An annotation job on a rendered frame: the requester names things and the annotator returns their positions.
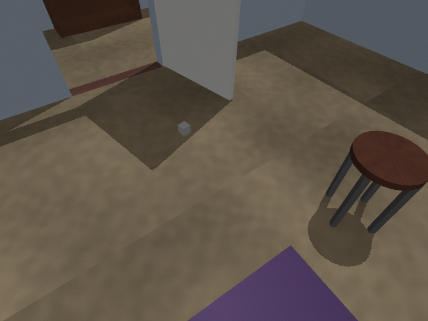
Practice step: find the stool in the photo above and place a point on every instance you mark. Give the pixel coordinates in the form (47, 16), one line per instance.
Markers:
(387, 159)

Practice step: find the bookshelf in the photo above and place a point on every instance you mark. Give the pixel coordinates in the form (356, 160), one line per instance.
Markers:
(70, 17)

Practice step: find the cube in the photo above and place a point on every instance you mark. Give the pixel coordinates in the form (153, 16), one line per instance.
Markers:
(184, 128)

